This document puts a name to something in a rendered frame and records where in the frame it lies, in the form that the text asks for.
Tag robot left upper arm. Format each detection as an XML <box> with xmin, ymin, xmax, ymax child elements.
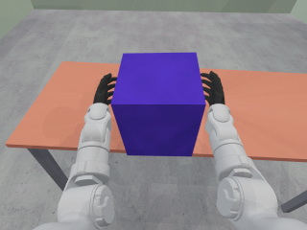
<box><xmin>33</xmin><ymin>184</ymin><xmax>115</xmax><ymax>230</ymax></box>

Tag left robot forearm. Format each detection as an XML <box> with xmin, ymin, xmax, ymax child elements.
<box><xmin>57</xmin><ymin>103</ymin><xmax>112</xmax><ymax>221</ymax></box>

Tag robot right upper arm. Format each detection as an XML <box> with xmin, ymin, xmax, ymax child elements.
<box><xmin>216</xmin><ymin>175</ymin><xmax>307</xmax><ymax>230</ymax></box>

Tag table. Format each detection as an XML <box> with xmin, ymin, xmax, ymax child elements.
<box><xmin>5</xmin><ymin>61</ymin><xmax>307</xmax><ymax>213</ymax></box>

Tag right robot forearm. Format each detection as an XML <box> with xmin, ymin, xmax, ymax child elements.
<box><xmin>204</xmin><ymin>103</ymin><xmax>278</xmax><ymax>212</ymax></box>

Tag right robot hand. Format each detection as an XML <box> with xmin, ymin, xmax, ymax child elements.
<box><xmin>201</xmin><ymin>71</ymin><xmax>225</xmax><ymax>106</ymax></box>

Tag left robot hand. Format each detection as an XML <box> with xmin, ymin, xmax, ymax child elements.
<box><xmin>93</xmin><ymin>73</ymin><xmax>117</xmax><ymax>105</ymax></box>

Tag carton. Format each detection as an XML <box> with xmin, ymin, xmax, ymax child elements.
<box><xmin>110</xmin><ymin>52</ymin><xmax>206</xmax><ymax>157</ymax></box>

